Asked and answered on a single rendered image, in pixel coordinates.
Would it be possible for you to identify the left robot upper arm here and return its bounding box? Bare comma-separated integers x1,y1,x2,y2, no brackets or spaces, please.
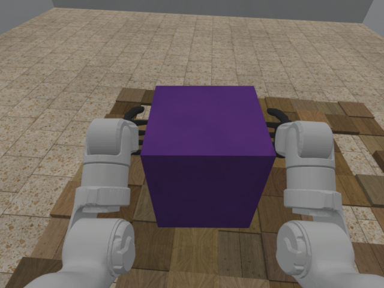
24,218,136,288

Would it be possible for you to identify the right robot upper arm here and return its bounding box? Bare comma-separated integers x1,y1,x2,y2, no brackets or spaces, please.
276,220,384,288

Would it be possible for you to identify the left robot forearm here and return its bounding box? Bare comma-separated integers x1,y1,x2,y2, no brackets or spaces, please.
62,118,139,265

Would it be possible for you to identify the left robot hand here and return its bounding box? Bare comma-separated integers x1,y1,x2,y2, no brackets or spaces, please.
123,106,148,155

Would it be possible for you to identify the right robot hand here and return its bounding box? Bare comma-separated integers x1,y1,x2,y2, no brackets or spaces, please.
266,108,292,158

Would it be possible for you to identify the carton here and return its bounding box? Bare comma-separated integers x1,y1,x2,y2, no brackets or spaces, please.
140,86,276,228

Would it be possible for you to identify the right robot forearm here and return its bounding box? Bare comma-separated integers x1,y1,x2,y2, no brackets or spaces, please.
275,121,355,265

